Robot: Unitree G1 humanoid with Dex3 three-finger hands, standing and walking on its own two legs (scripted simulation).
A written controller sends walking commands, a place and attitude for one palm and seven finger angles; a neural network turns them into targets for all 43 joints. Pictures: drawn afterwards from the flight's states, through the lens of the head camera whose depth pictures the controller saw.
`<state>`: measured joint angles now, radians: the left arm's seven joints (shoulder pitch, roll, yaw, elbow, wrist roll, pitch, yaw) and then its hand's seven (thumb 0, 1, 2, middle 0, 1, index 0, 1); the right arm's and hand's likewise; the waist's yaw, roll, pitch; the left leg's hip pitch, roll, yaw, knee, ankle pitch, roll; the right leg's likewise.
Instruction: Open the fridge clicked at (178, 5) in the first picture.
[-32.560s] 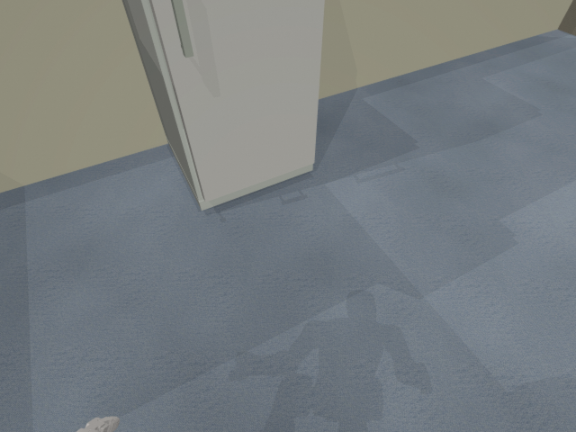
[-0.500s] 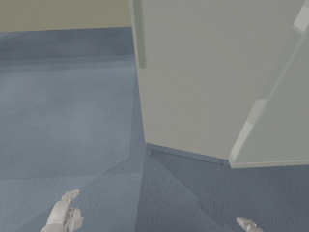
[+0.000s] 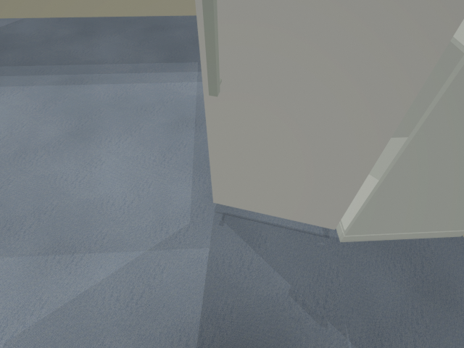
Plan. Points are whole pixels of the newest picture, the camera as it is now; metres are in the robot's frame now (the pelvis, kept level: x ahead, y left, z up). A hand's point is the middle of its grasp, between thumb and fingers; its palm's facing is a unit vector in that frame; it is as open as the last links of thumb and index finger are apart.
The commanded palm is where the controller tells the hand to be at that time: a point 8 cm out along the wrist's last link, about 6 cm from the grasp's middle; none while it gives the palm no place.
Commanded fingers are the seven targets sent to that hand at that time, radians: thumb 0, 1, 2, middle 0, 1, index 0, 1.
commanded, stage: let the arm hang, fingers relaxed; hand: left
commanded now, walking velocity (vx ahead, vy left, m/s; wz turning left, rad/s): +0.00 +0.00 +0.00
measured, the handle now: (214, 38) +0.78 +0.09 +0.14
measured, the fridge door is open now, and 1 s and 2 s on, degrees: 73 73 73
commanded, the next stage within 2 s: look to check the result in 0.40 s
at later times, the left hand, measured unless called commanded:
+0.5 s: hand out of the picture +0.04 +0.19 -0.18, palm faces -0.05 -0.98 -0.21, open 7.3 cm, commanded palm none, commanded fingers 0.00 0.90 0.90 -0.20 -0.30 -0.20 -0.30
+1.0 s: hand out of the picture +0.04 +0.20 -0.18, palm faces -0.05 -0.97 -0.22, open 7.4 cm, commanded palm none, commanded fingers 0.00 0.90 0.90 -0.20 -0.30 -0.20 -0.30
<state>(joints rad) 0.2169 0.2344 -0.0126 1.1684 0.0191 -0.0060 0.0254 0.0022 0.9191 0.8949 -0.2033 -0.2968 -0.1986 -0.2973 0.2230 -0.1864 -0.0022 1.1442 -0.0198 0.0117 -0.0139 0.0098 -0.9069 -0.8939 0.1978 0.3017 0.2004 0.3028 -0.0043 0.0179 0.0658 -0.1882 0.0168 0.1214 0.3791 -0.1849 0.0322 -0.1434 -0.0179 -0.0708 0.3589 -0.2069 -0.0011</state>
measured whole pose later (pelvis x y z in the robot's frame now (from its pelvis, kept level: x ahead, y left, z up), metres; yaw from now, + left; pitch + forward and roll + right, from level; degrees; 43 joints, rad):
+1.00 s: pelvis +0.02 +0.01 +0.00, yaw -1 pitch +0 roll +0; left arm 0.19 0.20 -0.01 1.16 0.02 -0.02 0.03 0.00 0.91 0.90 -0.20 -0.30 -0.20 -0.30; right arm 0.18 -0.19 -0.01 1.15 -0.02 -0.01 -0.02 0.01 -0.91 -0.89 0.20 0.30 0.20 0.30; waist -0.01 -0.01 0.06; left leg -0.14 -0.01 0.15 0.35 -0.20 0.05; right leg -0.12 -0.04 -0.05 0.35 -0.23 0.02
